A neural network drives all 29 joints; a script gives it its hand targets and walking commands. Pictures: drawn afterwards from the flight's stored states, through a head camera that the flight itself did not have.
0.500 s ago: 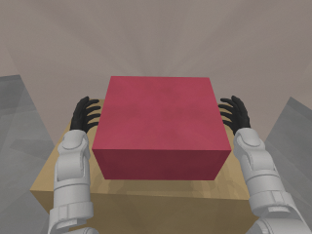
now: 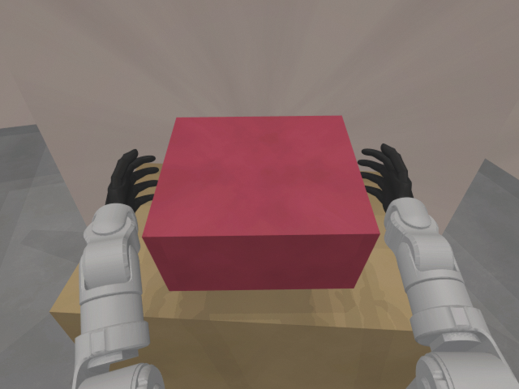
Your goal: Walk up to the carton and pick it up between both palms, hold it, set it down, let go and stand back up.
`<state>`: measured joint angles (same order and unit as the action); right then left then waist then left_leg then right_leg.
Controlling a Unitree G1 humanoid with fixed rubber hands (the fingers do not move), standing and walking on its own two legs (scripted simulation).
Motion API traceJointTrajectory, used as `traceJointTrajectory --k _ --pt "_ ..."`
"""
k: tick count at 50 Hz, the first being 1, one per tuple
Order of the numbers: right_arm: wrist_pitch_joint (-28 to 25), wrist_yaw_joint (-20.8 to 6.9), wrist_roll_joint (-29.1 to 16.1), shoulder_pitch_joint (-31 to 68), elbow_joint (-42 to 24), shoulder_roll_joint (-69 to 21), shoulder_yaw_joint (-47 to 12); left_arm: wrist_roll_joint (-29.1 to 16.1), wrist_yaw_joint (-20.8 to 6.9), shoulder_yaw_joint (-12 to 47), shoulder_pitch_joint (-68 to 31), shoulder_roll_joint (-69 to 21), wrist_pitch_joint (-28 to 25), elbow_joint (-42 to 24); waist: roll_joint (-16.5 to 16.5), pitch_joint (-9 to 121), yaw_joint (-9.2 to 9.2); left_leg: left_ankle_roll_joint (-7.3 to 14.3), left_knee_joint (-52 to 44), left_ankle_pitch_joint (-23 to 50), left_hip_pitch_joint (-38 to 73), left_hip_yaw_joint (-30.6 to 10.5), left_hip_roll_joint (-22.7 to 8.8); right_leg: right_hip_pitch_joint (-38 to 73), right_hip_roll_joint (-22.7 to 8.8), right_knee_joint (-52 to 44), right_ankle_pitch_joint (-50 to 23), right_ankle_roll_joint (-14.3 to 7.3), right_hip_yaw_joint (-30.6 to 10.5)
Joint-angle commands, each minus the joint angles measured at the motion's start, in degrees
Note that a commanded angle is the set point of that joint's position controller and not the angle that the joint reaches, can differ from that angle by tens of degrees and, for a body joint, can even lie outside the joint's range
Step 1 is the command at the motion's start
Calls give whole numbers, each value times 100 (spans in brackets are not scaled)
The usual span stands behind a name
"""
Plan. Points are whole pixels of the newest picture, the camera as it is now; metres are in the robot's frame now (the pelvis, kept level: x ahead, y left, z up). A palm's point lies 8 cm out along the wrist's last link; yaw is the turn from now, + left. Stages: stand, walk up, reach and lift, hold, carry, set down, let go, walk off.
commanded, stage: reach and lift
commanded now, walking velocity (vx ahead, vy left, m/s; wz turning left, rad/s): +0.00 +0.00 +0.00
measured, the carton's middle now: (260, 198) +0.44 +0.01 +0.11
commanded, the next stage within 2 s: hold in 0.22 s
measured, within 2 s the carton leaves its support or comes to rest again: neither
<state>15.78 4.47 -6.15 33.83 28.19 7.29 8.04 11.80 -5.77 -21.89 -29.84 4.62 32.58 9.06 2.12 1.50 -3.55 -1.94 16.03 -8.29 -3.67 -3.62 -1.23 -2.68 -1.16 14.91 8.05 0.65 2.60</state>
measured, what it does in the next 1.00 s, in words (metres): stands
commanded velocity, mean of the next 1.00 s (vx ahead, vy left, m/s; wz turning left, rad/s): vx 0.00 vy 0.00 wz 0.00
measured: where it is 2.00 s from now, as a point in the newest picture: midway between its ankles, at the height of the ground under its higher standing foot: outside the picture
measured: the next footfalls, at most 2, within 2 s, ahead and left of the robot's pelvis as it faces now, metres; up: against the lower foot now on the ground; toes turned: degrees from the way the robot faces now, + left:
none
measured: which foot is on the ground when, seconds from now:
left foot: down 0.00-1.00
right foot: down 0.00-1.00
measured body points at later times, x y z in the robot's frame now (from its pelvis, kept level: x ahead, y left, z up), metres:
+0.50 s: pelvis -0.01 +0.00 +0.00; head -0.07 +0.02 +0.45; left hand +0.35 +0.21 +0.20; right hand +0.35 -0.20 +0.20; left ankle +0.01 +0.14 -0.75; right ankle +0.01 -0.12 -0.75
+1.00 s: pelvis -0.01 +0.00 +0.00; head -0.06 +0.02 +0.45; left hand +0.35 +0.21 +0.20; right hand +0.36 -0.19 +0.20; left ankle +0.01 +0.14 -0.75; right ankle +0.00 -0.12 -0.75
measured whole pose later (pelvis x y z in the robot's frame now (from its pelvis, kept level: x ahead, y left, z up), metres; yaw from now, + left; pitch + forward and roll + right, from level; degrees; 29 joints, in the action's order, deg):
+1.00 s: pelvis -0.01 +0.00 +0.00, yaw +0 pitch -6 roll +0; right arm 23.3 4.2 -9.0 34.7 23.1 8.6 7.2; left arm 14.7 -6.9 -22.2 -30.4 4.4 40.6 3.3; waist 1.8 2.4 -4.2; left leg -1.7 15.6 -7.5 -2.5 -3.2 -1.3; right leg -0.9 -1.0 13.5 6.8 0.7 2.3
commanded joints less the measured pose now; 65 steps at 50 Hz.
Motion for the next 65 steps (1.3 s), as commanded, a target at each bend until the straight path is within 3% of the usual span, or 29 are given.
traceJointTrajectory --k 1,9,21,28,48,65 --pt "-268 -838 -480 3327 -1737 -2101 -2010 -799 -865 2493 -3104 -1887 -219 -944 -264 2035 -143 -28 35 1588 386 472 466 1031 295 66 -1576 8 158" --pt "7 -828 -698 3231 -1907 -1954 -2056 -669 -904 2460 -2973 -1873 81 -1304 -365 1753 -125 -85 -25 1723 516 443 428 959 376 -62 -1338 -86 166" --pt "196 -1032 -656 3614 -1806 -1981 -1864 -598 -829 2280 -3315 -1819 342 -1127 -312 1627 17 67 -245 722 159 493 386 741 384 -106 -417 -136 125" --pt "294 -1031 -592 3651 -1654 -2020 -1762 -577 -872 2165 -3455 -1745 384 -956 -235 1587 -31 150 -265 547 21 518 423 765 346 -122 -238 -103 84" --pt "482 -917 -884 3463 -2060 -1963 -1997 -670 -956 2363 -3264 -1785 420 -1391 -320 1785 -99 9 -130 1285 285 444 436 931 372 -140 -955 -121 95" --pt "592 -967 -941 3419 -2177 -1912 -2028 -673 -925 2393 -3251 -1788 508 -1523 -317 1789 -81 -10 -129 1230 279 426 424 883 374 -143 -948 -137 64"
